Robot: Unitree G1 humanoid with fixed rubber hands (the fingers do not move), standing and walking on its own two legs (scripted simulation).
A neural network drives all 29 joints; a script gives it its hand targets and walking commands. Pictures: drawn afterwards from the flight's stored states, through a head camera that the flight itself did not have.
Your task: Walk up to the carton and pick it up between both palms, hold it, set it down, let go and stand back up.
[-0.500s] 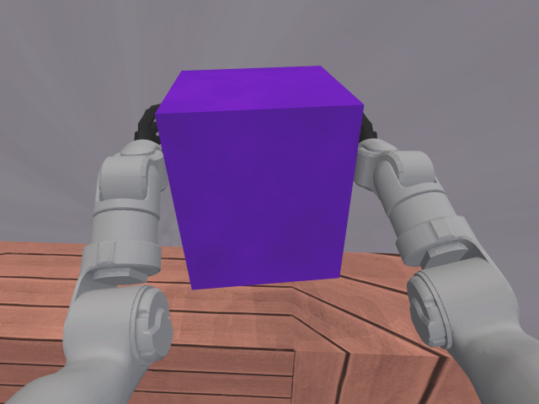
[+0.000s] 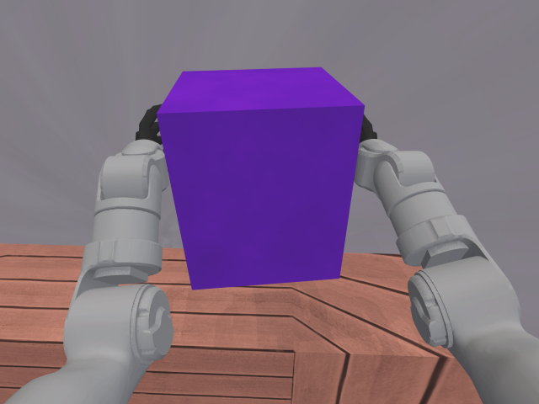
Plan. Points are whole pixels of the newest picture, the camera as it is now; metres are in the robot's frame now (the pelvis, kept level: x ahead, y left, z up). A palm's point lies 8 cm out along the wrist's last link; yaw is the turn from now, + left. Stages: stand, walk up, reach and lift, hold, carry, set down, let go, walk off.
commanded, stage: hold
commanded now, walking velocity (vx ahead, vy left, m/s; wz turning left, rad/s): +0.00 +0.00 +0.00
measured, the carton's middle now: (259, 173) +0.37 -0.01 +0.26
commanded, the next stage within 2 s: set down in 0.10 s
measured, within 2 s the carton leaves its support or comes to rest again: neither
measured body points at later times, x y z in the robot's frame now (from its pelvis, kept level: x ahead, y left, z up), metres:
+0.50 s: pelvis +0.00 +0.00 +0.00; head -0.08 +0.02 +0.45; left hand +0.42 +0.15 +0.28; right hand +0.40 -0.16 +0.25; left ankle +0.00 +0.13 -0.74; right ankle +0.03 -0.12 -0.74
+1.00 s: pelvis +0.02 +0.01 +0.00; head -0.03 +0.05 +0.45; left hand +0.44 +0.14 +0.22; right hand +0.40 -0.16 +0.19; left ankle +0.00 +0.13 -0.74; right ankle +0.03 -0.12 -0.74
